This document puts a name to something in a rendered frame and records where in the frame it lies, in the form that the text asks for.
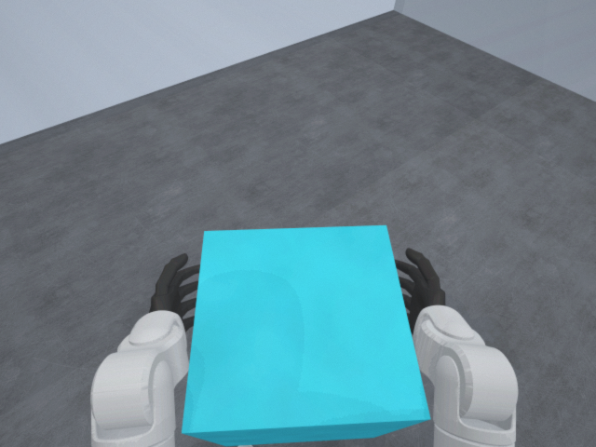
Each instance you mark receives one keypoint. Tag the right robot hand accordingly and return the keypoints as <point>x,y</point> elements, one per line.
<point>425,290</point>

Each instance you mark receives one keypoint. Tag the carton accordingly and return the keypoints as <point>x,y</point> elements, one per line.
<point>300,334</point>

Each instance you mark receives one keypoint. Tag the robot right forearm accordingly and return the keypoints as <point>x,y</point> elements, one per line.
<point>476,389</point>

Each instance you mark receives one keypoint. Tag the robot left forearm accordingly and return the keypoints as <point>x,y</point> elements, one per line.
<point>132,393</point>

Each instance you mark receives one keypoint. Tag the left robot hand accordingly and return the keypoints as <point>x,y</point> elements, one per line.
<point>169,294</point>

